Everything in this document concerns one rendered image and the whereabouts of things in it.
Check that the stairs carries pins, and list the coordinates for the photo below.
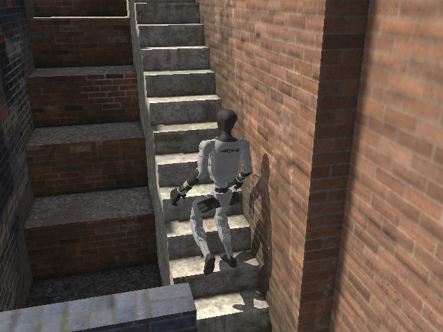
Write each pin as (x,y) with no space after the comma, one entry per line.
(178,109)

